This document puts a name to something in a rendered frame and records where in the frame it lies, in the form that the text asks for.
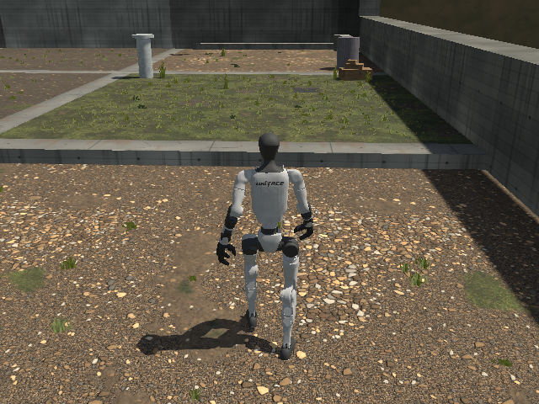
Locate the left robot upper arm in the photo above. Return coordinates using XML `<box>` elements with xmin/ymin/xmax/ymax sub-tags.
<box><xmin>230</xmin><ymin>169</ymin><xmax>252</xmax><ymax>218</ymax></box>

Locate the robot head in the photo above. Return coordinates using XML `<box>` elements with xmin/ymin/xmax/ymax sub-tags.
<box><xmin>255</xmin><ymin>133</ymin><xmax>284</xmax><ymax>173</ymax></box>

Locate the right robot forearm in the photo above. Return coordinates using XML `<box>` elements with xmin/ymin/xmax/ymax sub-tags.
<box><xmin>301</xmin><ymin>201</ymin><xmax>313</xmax><ymax>227</ymax></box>

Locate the robot right hand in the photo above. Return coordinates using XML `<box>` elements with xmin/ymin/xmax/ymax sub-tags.
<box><xmin>294</xmin><ymin>222</ymin><xmax>313</xmax><ymax>240</ymax></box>

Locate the robot right thigh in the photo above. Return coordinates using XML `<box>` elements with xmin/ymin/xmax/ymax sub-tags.
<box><xmin>280</xmin><ymin>236</ymin><xmax>299</xmax><ymax>305</ymax></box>

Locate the left robot forearm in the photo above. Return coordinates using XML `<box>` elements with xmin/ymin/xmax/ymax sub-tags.
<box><xmin>219</xmin><ymin>205</ymin><xmax>237</xmax><ymax>245</ymax></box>

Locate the right robot upper arm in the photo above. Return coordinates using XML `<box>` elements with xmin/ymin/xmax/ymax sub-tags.
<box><xmin>286</xmin><ymin>169</ymin><xmax>310</xmax><ymax>214</ymax></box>

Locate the robot left hand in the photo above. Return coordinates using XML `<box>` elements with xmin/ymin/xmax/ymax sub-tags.
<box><xmin>216</xmin><ymin>242</ymin><xmax>236</xmax><ymax>266</ymax></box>

